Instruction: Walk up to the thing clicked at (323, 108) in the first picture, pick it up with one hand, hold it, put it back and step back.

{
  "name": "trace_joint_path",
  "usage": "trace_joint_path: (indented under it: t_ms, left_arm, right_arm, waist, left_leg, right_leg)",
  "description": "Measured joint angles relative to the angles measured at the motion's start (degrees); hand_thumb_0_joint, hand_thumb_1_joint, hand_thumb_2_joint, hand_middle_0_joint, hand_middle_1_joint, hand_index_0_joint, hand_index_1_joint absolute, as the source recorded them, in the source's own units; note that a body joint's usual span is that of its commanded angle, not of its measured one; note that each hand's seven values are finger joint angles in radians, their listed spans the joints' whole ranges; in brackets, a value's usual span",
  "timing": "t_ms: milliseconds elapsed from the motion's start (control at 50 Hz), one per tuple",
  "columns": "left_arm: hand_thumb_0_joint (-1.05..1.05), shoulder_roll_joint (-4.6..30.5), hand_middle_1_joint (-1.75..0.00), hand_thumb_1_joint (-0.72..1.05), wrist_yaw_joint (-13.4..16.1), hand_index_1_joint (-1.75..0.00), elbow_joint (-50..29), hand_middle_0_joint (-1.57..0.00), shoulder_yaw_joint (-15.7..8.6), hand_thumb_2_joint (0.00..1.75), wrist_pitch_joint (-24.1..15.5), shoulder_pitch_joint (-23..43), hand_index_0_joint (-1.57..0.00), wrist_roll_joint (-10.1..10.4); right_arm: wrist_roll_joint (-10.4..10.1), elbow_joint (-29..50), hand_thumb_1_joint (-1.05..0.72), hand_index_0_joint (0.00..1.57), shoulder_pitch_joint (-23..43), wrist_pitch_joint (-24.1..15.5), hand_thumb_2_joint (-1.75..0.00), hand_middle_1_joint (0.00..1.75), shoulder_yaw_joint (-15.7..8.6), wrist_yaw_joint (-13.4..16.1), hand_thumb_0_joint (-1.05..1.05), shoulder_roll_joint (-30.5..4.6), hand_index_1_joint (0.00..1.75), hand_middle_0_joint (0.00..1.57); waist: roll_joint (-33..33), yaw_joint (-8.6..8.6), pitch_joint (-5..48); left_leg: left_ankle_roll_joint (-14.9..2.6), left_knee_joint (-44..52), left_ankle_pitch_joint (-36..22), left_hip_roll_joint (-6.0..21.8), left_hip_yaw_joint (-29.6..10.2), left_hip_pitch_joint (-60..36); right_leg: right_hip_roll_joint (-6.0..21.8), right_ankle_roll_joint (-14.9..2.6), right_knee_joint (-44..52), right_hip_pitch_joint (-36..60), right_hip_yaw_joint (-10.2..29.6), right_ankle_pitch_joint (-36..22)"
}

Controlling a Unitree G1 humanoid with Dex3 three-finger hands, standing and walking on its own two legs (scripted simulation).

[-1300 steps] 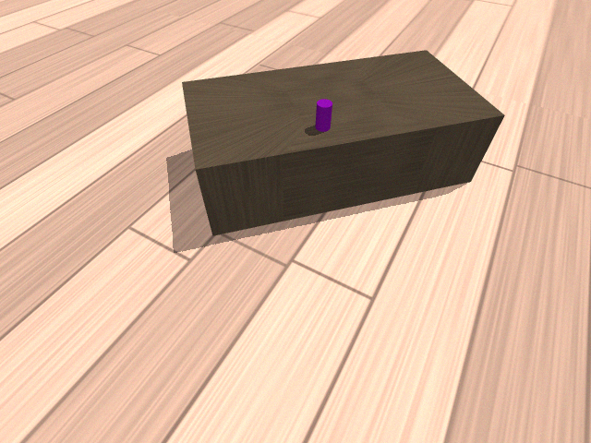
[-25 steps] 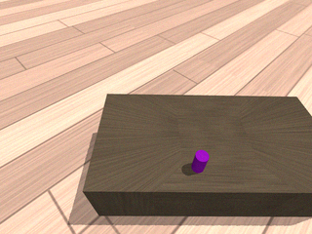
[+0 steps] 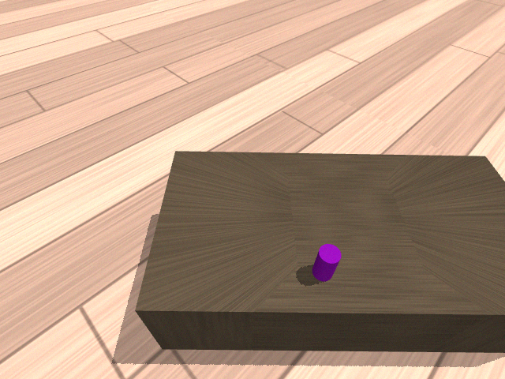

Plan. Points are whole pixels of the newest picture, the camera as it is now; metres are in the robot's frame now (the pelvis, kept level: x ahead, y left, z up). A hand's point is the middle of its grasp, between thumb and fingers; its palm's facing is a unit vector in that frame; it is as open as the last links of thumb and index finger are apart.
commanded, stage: stand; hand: right
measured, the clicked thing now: (326, 263) +0.48 -0.23 -0.34
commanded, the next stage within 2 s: step back in 2.00 s
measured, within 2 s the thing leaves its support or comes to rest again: neither
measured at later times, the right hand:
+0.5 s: hand out of the picture +0.07 -0.26 -0.16, palm faces -0.04 +0.93 -0.36, open 7.4 cm
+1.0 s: hand out of the picture +0.08 -0.25 -0.16, palm faces -0.04 +0.93 -0.36, open 7.4 cm
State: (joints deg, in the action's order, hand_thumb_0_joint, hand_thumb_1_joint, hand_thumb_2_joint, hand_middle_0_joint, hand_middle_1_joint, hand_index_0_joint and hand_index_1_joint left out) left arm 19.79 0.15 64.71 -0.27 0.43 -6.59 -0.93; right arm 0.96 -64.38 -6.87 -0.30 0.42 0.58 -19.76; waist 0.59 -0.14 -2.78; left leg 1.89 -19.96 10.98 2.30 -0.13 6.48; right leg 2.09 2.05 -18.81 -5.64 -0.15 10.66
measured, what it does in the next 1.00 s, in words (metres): stands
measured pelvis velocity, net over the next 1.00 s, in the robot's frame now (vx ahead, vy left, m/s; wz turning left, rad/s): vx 0.00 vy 0.00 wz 0.01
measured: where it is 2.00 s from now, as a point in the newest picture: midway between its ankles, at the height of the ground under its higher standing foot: outside the picture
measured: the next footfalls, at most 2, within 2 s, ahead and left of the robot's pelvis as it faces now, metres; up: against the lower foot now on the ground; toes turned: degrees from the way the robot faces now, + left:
none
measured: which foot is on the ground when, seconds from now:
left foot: down 0.00-1.00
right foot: down 0.00-1.00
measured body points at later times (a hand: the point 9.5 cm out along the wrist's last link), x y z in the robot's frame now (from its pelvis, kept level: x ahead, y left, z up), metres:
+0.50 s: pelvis +0.00 +0.00 +0.00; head +0.01 +0.00 +0.45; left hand +0.06 +0.30 -0.14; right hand +0.07 -0.30 -0.13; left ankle +0.00 +0.14 -0.75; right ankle +0.00 -0.14 -0.75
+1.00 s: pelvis +0.00 +0.00 +0.00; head +0.01 +0.00 +0.45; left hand +0.07 +0.30 -0.13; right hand +0.08 -0.30 -0.13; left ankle +0.00 +0.14 -0.75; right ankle +0.00 -0.14 -0.75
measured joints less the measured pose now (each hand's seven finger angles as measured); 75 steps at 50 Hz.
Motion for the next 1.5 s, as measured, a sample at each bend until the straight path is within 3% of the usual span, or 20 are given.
trace_joint_path:
  t_ms: [260, 1500]
  left_arm:
    - [0.0, 0.1, -0.3, 0.91, -0.2, -0.3, 0.0, -0.21, -0.1, 0.9, -0.1, -0.4, -0.21, 0.0]
    - [0.0, 0.4, -0.3, 0.91, -0.3, -0.3, -0.4, -0.21, 0.0, 0.9, -0.4, -1.3, -0.21, 0.2]
  right_arm:
    - [0.0, 0.0, -0.89, 0.2, -0.1, 0.0, -0.89, 0.3, -0.2, -0.2, 0.0, -0.2, 0.3, 0.2]
    - [0.0, 0.0, -0.9, 0.2, -0.6, 0.0, -0.89, 0.3, -0.5, -0.6, 0.0, -0.2, 0.3, 0.2]
  waist:
    - [-0.2, 0.09, -0.2]
    - [-0.4, 0.01, -0.4]
  left_leg:
    - [0.02, 0.3, -0.2, -0.2, -0.3, 0.1]
    - [0.1, 0.5, -0.5, -0.3, -0.8, 0.2]
  right_leg:
    - [0.2, -0.02, 0.0, -0.1, -0.3, 0.1]
    - [0.3, -0.16, -0.2, -0.2, -0.9, 0.2]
